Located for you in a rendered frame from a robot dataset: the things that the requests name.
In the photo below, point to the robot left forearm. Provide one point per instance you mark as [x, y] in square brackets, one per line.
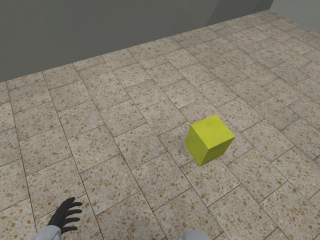
[49, 232]

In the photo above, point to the carton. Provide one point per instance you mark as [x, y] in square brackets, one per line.
[208, 139]

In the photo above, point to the left robot hand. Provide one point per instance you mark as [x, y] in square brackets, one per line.
[59, 218]

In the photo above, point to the right robot thigh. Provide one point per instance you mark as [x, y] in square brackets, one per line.
[194, 235]

